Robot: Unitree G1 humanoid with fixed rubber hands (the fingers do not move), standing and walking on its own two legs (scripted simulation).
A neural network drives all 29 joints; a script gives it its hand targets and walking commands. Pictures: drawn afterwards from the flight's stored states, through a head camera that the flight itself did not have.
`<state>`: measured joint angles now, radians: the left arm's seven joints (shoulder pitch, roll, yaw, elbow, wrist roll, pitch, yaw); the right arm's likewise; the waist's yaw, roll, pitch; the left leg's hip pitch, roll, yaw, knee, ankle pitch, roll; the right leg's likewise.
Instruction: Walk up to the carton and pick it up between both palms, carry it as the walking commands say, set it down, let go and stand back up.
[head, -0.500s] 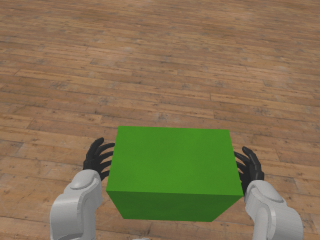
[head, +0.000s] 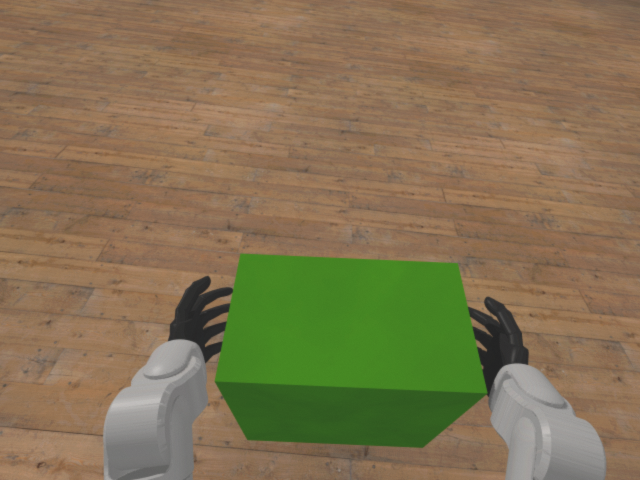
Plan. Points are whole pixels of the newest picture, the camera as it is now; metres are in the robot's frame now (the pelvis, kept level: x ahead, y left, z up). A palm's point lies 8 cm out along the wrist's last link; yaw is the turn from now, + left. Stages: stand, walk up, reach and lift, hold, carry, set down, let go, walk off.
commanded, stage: carry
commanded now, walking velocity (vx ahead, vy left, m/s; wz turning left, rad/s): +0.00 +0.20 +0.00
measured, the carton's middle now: (341, 361) +0.28 +0.00 +0.02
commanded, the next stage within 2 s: none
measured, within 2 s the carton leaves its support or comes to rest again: neither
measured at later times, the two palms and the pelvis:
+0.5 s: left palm out of the picture +0.16 +0.39 +0.10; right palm (294, 435) +0.15 +0.05 +0.13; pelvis -0.09 +0.22 +0.03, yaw +0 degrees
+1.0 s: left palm out of the picture +0.08 +0.60 +0.11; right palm out of the picture +0.08 +0.27 +0.14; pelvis -0.17 +0.43 +0.04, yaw -1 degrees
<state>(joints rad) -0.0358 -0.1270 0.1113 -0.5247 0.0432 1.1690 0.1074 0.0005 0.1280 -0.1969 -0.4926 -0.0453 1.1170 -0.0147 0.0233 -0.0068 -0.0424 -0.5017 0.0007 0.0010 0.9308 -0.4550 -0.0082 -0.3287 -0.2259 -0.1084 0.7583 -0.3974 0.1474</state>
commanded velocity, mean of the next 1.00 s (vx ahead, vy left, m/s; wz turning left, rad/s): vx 0.00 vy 0.20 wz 0.00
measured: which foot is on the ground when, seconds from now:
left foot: down 0.00-0.16, up 0.18-0.30, down 0.32-0.60, up 0.62-0.74, down 0.76-1.00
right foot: up 0.00-0.22, down 0.24-0.34, up 0.36-0.64, down 0.66-0.76, up 0.78-1.00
